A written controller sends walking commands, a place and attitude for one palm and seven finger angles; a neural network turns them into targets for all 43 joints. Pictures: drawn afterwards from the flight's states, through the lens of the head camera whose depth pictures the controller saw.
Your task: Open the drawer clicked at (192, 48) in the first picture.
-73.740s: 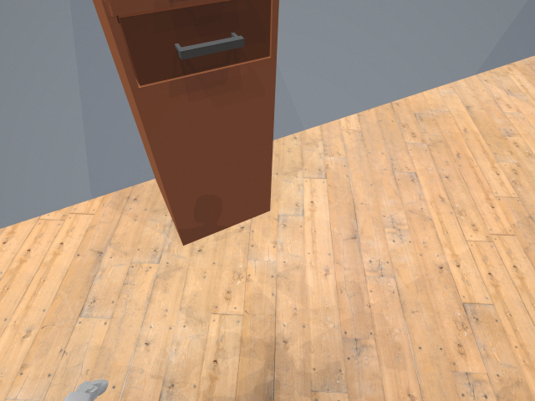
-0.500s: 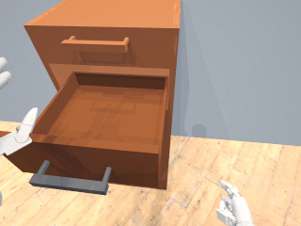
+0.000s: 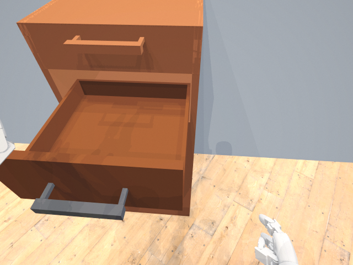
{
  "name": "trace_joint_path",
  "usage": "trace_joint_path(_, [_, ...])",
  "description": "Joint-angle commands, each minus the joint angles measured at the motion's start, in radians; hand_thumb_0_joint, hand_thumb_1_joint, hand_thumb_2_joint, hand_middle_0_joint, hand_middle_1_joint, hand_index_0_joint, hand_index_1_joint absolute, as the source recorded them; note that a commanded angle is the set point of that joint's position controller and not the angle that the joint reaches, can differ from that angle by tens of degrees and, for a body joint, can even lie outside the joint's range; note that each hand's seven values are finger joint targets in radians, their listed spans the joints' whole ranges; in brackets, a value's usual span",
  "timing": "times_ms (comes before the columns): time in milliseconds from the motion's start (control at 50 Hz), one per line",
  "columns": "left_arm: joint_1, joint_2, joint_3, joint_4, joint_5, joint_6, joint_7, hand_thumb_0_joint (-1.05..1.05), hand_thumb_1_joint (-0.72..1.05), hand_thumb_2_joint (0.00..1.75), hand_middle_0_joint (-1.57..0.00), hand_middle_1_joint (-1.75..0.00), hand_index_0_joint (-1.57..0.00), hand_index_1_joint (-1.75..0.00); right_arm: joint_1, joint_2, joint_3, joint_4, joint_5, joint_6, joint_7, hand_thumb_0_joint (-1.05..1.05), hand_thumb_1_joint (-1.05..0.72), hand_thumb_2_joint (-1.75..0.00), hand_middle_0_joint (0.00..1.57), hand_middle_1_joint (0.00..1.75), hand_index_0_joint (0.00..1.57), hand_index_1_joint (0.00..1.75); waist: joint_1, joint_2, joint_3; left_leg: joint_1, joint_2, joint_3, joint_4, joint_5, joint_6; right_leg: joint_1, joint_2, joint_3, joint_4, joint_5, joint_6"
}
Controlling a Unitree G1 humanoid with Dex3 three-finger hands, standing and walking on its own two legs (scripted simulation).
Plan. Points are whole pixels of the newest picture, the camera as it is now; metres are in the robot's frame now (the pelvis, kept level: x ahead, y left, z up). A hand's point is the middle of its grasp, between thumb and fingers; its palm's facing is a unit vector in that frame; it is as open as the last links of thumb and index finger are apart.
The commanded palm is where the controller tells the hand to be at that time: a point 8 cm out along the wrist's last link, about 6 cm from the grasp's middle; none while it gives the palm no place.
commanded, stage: step back with the hand held close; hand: left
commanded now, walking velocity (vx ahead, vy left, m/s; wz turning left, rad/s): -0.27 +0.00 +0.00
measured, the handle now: (82, 199) +0.22 +0.21 +0.08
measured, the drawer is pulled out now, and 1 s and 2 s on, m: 0.30 0.30 0.30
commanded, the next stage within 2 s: stop stepping back and stand still in 0.86 s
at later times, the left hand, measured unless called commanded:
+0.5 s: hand out of the picture +0.10 +0.24 +0.28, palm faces +0.60 -0.71 -0.37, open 7.4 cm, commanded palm +0.05 +0.29 +0.27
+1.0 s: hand out of the picture +0.00 +0.22 +0.28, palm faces +0.52 -0.75 -0.41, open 7.4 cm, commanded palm -0.07 +0.28 +0.27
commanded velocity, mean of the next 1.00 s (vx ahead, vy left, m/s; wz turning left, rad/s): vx -0.28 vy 0.01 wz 0.01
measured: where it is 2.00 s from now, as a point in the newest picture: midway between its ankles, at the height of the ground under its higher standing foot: outside the picture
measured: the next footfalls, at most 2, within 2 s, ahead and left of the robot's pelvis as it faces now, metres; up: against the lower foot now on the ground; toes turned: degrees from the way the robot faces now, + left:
right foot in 0.88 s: -0.17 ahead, -0.12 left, +0.00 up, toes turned -3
left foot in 1.10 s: -0.18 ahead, +0.11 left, +0.00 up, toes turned +2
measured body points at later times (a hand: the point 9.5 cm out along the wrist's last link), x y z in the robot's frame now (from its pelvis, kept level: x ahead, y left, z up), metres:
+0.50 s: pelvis -0.09 +0.01 -0.02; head -0.09 +0.01 +0.43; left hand +0.07 +0.28 +0.29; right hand +0.08 -0.23 -0.10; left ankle -0.02 +0.12 -0.74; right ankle +0.03 -0.12 -0.74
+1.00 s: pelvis -0.20 +0.00 -0.01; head -0.18 +0.01 +0.44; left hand -0.03 +0.26 +0.30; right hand -0.05 -0.23 -0.10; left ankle -0.15 +0.10 -0.68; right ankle -0.21 -0.12 -0.74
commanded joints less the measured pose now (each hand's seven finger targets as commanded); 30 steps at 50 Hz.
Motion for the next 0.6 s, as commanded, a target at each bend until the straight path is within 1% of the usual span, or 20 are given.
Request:
trace_joint_path(0, [-0.016,0.222,0.121,-0.181,0.002,-0.073,0.024,0.00,0.90,0.90,-0.20,-0.30,-0.20,-0.30,-0.096,-0.118,-0.067,-0.173,0.007,-0.035,-0.015,0.00,-0.90,-0.90,0.20,0.30,0.20,0.30,-0.028,-0.016,-0.174,-0.001,0.035,-0.019,-0.016,0.322,0.025,0.007,-0.107,0.089,-0.040,0.242,-0.023])
trace_joint_path(40, [0.030,0.246,0.157,-0.215,-0.001,-0.085,0.031,0.00,0.90,0.90,-0.20,-0.30,-0.20,-0.30,-0.099,-0.124,-0.077,-0.183,0.007,-0.030,-0.015,0.00,-0.90,-0.90,0.20,0.30,0.20,0.30,-0.022,0.036,-0.223,-0.014,0.049,-0.031,-0.025,0.408,0.022,0.048,-0.092,0.068,0.014,0.305,-0.018])
trace_joint_path(80, [0.074,0.252,0.173,-0.237,-0.001,-0.090,0.033,0.00,0.90,0.90,-0.20,-0.30,-0.20,-0.30,-0.089,-0.122,-0.084,-0.204,0.010,-0.022,-0.010,0.00,-0.90,-0.90,0.20,0.30,0.20,0.30,-0.022,0.014,-0.246,-0.051,0.066,-0.043,-0.026,0.437,0.025,0.068,-0.078,0.059,0.055,0.320,-0.012])
trace_joint_path(120, [0.097,0.269,0.200,-0.258,0.000,-0.099,0.036,0.00,0.90,0.90,-0.20,-0.30,-0.20,-0.30,-0.083,-0.121,-0.092,-0.214,0.012,-0.019,-0.009,0.00,-0.90,-0.90,0.20,0.30,0.20,0.30,-0.023,-0.011,-0.246,-0.091,0.072,-0.051,-0.026,0.403,0.027,0.068,-0.076,0.066,0.073,0.303,-0.012])
trace_joint_path(140, [0.105,0.280,0.211,-0.269,-0.002,-0.101,0.041,0.00,0.90,0.90,-0.20,-0.30,-0.20,-0.30,-0.084,-0.125,-0.095,-0.211,0.013,-0.021,-0.012,0.00,-0.90,-0.90,0.20,0.30,0.20,0.30,-0.021,0.009,-0.247,-0.093,0.069,-0.054,-0.029,0.378,0.027,0.062,-0.077,0.064,0.073,0.282,-0.014])
trace_joint_path(180, [0.115,0.271,0.214,-0.262,-0.001,-0.107,0.046,0.00,0.90,0.90,-0.20,-0.30,-0.20,-0.30,-0.074,-0.125,-0.096,-0.218,0.014,-0.026,-0.013,0.00,-0.90,-0.90,0.20,0.30,0.20,0.30,-0.023,0.008,-0.221,-0.151,0.082,-0.068,-0.047,0.328,0.031,0.055,-0.069,0.060,0.097,0.238,-0.011])
trace_joint_path(240, [0.089,0.281,0.228,-0.252,0.003,-0.117,0.056,0.00,0.90,0.90,-0.20,-0.30,-0.20,-0.30,-0.065,-0.133,-0.103,-0.210,0.012,-0.038,-0.019,0.00,-0.90,-0.90,0.20,0.30,0.20,0.30,-0.025,0.023,-0.185,-0.200,0.090,-0.072,-0.065,0.229,0.040,0.032,-0.064,0.071,0.116,0.173,-0.011])
trace_joint_path(260, [0.072,0.268,0.215,-0.241,0.005,-0.120,0.057,0.00,0.90,0.90,-0.20,-0.30,-0.20,-0.30,-0.059,-0.135,-0.100,-0.209,0.013,-0.045,-0.020,0.00,-0.90,-0.90,0.20,0.30,0.20,0.30,-0.029,0.035,-0.167,-0.235,0.098,-0.078,-0.076,0.182,0.044,0.027,-0.064,0.074,0.131,0.140,-0.010])
trace_joint_path(320, [0.016,0.249,0.206,-0.202,0.021,-0.126,0.064,0.00,0.90,0.90,-0.20,-0.30,-0.20,-0.30,-0.045,-0.137,-0.101,-0.207,0.003,-0.060,-0.025,0.00,-0.90,-0.90,0.20,0.30,0.20,0.30,-0.031,0.053,-0.108,-0.355,0.115,-0.093,-0.112,-0.013,0.062,0.028,-0.050,0.077,0.181,0.030,-0.009])
trace_joint_path(340, [-0.019,0.257,0.207,-0.217,0.025,-0.130,0.068,0.00,0.90,0.90,-0.20,-0.30,-0.20,-0.30,-0.046,-0.140,-0.103,-0.199,0.002,-0.066,-0.028,0.00,-0.90,-0.90,0.20,0.30,0.20,0.30,-0.031,0.064,-0.102,-0.366,0.111,-0.091,-0.116,-0.078,0.065,0.028,-0.053,0.082,0.174,0.012,-0.013])
trace_joint_path(380, [-0.060,0.245,0.195,-0.158,0.034,-0.133,0.071,0.00,0.90,0.90,-0.20,-0.30,-0.20,-0.30,-0.031,-0.134,-0.098,-0.199,0.002,-0.076,-0.029,0.00,-0.90,-0.90,0.20,0.30,0.20,0.30,-0.039,0.013,-0.063,-0.425,0.099,-0.084,-0.097,-0.228,0.071,-0.003,-0.072,0.116,0.153,-0.078,-0.017])
trace_joint_path(420, [-0.107,0.226,0.164,-0.151,0.045,-0.132,0.077,0.00,0.90,0.90,-0.20,-0.30,-0.20,-0.30,-0.023,-0.136,-0.098,-0.197,-0.004,-0.076,-0.031,0.00,-0.90,-0.90,0.20,0.30,0.20,0.30,-0.048,-0.040,-0.023,-0.412,0.061,-0.073,-0.017,-0.311,0.064,-0.110,-0.099,0.170,0.059,-0.260,-0.033])
trace_joint_path(440, [-0.132,0.238,0.162,-0.169,0.046,-0.132,0.083,0.00,0.90,0.90,-0.20,-0.30,-0.20,-0.30,-0.022,-0.139,-0.099,-0.185,-0.006,-0.075,-0.035,0.00,-0.90,-0.90,0.20,0.30,0.20,0.30,-0.050,-0.047,-0.017,-0.343,0.039,-0.060,0.039,-0.298,0.057,-0.189,-0.122,0.203,-0.017,-0.320,-0.049])
trace_joint_path(460, [-0.153,0.249,0.158,-0.151,0.045,-0.136,0.084,0.00,0.90,0.90,-0.20,-0.30,-0.20,-0.30,-0.018,-0.132,-0.095,-0.179,0.004,-0.077,-0.033,0.00,-0.90,-0.90,0.20,0.30,0.20,0.30,-0.050,-0.104,-0.033,-0.264,0.011,-0.032,0.136,-0.279,0.044,-0.276,-0.165,0.238,-0.094,-0.402,-0.057])
trace_joint_path(480, [-0.159,0.245,0.142,-0.147,0.043,-0.134,0.085,0.00,0.90,0.90,-0.20,-0.30,-0.20,-0.30,-0.009,-0.126,-0.089,-0.171,0.008,-0.075,-0.028,0.00,-0.90,-0.90,0.20,0.30,0.20,0.30,-0.050,-0.153,-0.055,-0.166,-0.016,-0.005,0.246,-0.231,0.030,-0.364,-0.211,0.247,-0.151,-0.459,-0.070])
trace_joint_path(500, [-0.165,0.249,0.134,-0.163,0.041,-0.132,0.084,0.00,0.90,0.90,-0.20,-0.30,-0.20,-0.30,-0.014,-0.118,-0.085,-0.162,0.009,-0.072,-0.024,0.00,-0.90,-0.90,0.20,0.30,0.20,0.30,-0.052,-0.184,-0.081,-0.092,-0.029,0.018,0.315,-0.183,0.024,-0.410,-0.247,0.244,-0.177,-0.466,-0.081])
trace_joint_path(520, [-0.154,0.255,0.140,-0.158,0.039,-0.128,0.084,0.00,0.90,0.90,-0.20,-0.30,-0.20,-0.30,-0.018,-0.109,-0.078,-0.160,0.007,-0.067,-0.023,0.00,-0.90,-0.90,0.20,0.30,0.20,0.30,-0.050,-0.216,-0.098,-0.065,-0.027,0.026,0.318,-0.164,0.024,-0.411,-0.255,0.215,-0.174,-0.452,-0.082])
trace_joint_path(540, [-0.142,0.269,0.156,-0.178,0.036,-0.128,0.086,0.00,0.90,0.90,-0.20,-0.30,-0.20,-0.30,-0.023,-0.115,-0.076,-0.160,0.007,-0.065,-0.025,0.00,-0.90,-0.90,0.20,0.30,0.20,0.30,-0.050,-0.182,-0.117,-0.050,-0.019,0.015,0.260,-0.143,0.028,-0.388,-0.241,0.189,-0.139,-0.396,-0.080])
trace_joint_path(560, [-0.124,0.263,0.153,-0.183,0.031,-0.126,0.085,0.00,0.90,0.90,-0.20,-0.30,-0.20,-0.30,-0.022,-0.116,-0.074,-0.167,0.006,-0.062,-0.028,0.00,-0.90,-0.90,0.20,0.30,0.20,0.30,-0.053,-0.132,-0.113,-0.076,0.005,-0.025,0.174,-0.175,0.040,-0.374,-0.208,0.148,-0.075,-0.387,-0.062])
trace_joint_path(580, [-0.114,0.257,0.157,-0.204,0.029,-0.129,0.084,0.00,0.90,0.90,-0.20,-0.30,-0.20,-0.30,-0.024,-0.129,-0.078,-0.183,0.006,-0.060,-0.030,0.00,-0.90,-0.90,0.20,0.30,0.20,0.30,-0.054,-0.045,-0.100,-0.134,0.053,-0.110,0.069,-0.248,0.064,-0.363,-0.152,0.113,0.035,-0.397,-0.040])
